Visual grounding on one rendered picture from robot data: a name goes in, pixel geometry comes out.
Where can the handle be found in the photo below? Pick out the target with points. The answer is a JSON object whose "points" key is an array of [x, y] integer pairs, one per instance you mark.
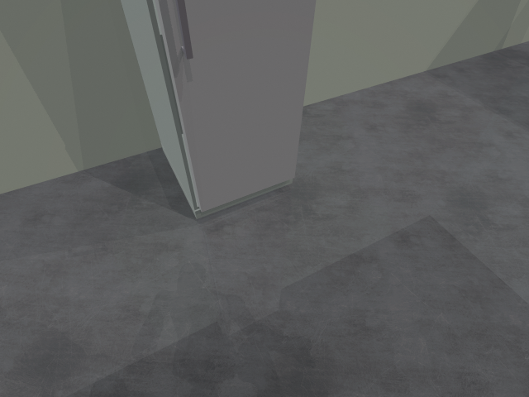
{"points": [[183, 23]]}

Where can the fridge door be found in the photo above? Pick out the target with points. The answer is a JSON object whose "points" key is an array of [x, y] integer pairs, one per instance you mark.
{"points": [[240, 98]]}

